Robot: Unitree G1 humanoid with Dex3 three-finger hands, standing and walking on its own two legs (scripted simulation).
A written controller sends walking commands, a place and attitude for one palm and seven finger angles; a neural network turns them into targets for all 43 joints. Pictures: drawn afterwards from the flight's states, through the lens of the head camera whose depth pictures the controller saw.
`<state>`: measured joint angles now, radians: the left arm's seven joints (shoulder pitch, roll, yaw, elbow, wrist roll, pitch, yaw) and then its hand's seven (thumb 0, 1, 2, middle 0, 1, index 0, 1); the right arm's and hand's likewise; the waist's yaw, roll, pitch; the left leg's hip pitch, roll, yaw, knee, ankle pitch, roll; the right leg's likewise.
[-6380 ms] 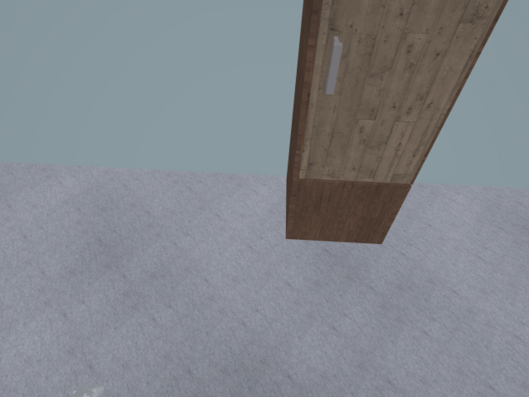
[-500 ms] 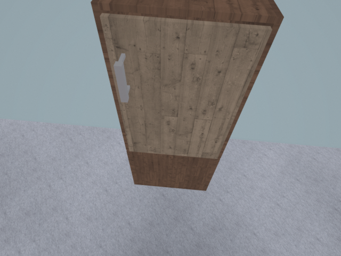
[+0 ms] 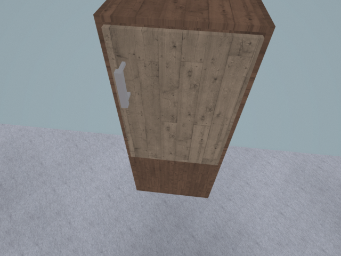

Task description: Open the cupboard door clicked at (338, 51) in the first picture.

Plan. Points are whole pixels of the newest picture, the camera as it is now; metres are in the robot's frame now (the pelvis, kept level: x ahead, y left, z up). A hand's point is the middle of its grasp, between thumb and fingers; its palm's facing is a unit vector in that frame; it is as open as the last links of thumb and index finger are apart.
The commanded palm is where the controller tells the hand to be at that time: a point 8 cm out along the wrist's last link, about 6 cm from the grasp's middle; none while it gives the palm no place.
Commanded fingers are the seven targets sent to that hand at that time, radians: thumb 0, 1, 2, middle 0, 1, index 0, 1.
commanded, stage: come to a stop and stand still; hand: left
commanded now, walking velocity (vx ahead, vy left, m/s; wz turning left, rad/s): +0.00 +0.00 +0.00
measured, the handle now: (123, 85) +0.54 +0.19 +0.09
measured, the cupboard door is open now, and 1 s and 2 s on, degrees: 0 0 0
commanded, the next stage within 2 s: look again from close up in 1.20 s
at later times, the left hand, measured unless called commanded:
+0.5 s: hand out of the picture +0.05 +0.23 -0.16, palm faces +0.02 -0.96 -0.26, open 7.3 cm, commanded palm none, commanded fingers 0.00 0.90 0.90 -0.20 -0.30 -0.20 -0.30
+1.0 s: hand out of the picture -0.05 +0.27 -0.18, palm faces -0.01 -0.97 -0.23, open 7.3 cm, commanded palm none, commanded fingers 0.00 0.90 0.90 -0.20 -0.30 -0.20 -0.30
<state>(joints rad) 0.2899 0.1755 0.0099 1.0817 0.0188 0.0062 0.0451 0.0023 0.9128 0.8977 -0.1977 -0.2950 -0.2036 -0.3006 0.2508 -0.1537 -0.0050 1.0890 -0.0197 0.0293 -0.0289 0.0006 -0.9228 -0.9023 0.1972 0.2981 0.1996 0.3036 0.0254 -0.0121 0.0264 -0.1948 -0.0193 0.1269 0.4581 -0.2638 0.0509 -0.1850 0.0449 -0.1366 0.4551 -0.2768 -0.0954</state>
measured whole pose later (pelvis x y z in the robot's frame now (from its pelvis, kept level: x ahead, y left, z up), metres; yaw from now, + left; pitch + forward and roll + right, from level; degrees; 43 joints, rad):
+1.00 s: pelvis -0.04 +0.07 +0.00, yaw -1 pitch -3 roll -1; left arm 0.32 0.24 -0.01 1.08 0.03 0.02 0.03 0.00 0.91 0.90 -0.20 -0.30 -0.20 -0.30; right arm 0.25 -0.26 -0.01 1.08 -0.02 0.00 -0.01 0.00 -0.90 -0.90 0.20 0.30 0.20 0.30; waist 0.01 -0.02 0.01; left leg -0.15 -0.10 0.17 0.34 -0.16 0.13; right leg -0.18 -0.03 -0.10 0.42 -0.18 0.00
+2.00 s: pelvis -0.07 +0.20 -0.02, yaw +0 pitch -4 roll -3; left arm 0.40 0.13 0.11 0.98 0.02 0.02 0.07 0.00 0.91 0.90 -0.20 -0.30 -0.21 -0.30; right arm 0.29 -0.17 -0.08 1.08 0.01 0.11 -0.05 0.01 -0.91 -0.90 0.20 0.30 0.20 0.30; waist 0.11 -0.03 0.08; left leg -0.44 -0.18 0.14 1.00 -0.47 -0.25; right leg -0.35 -0.08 -0.04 0.68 -0.46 -0.06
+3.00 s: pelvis +0.00 +0.17 -0.01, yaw -4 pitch +1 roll -1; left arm 0.22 0.22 0.07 0.94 0.03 0.05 -0.03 0.00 0.91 0.90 -0.20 -0.29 -0.20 -0.30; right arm 0.23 -0.20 -0.07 1.02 -0.04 0.03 -0.03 0.00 -0.90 -0.90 0.20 0.30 0.21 0.30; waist -0.01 0.03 0.09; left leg -0.31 0.17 0.07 0.67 -0.39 -0.06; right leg -0.31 -0.06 -0.06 0.54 -0.24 0.04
